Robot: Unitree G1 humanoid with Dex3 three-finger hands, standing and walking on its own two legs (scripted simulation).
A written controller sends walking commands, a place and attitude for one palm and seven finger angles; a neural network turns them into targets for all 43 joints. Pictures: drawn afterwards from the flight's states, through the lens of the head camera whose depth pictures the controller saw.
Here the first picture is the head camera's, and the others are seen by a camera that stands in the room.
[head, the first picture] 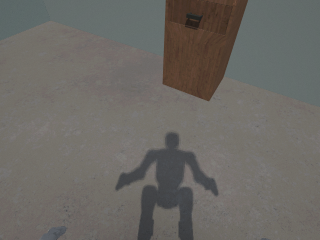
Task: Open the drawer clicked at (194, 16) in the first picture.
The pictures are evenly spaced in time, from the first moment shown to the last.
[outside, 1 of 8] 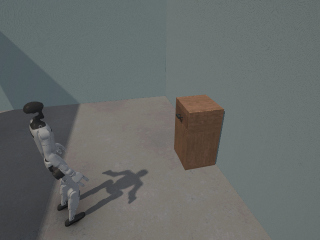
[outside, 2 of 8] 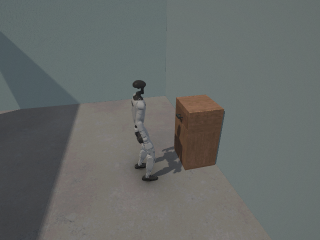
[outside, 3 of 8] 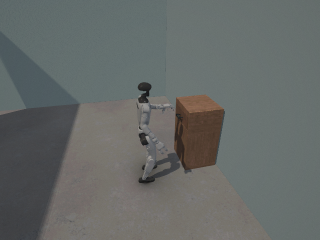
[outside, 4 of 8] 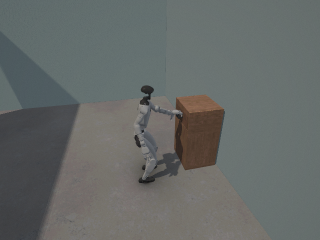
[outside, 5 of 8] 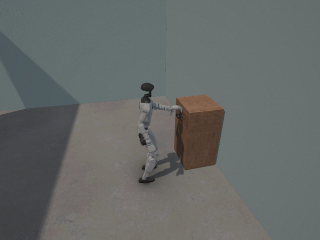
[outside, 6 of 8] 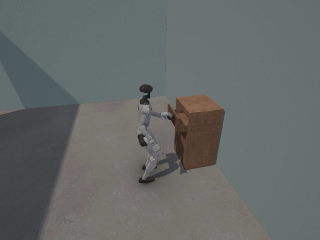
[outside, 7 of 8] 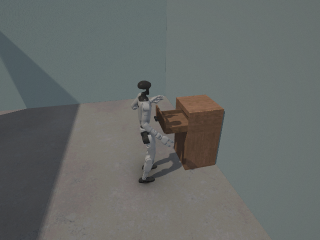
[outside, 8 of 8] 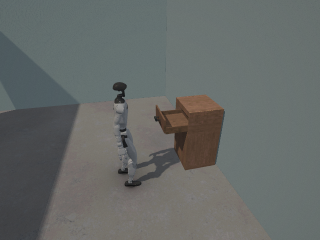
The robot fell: no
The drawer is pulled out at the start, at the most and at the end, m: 0.00 0.30 0.30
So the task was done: yes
